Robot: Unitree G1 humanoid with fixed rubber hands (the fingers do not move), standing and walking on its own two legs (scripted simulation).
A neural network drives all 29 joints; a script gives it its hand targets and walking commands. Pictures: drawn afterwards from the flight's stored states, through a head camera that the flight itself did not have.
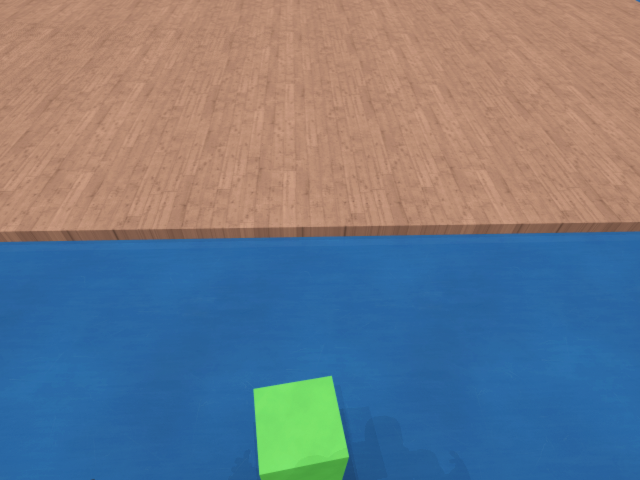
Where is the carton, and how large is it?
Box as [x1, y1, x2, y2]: [253, 376, 348, 479]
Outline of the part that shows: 331,376 253,389 259,475 261,479 341,479 348,458 348,454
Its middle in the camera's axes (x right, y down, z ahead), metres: -0.06 +0.54 +1.05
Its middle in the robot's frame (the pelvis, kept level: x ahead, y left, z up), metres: +0.39 +0.04 -0.66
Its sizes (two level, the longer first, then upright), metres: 0.210 0.200 0.250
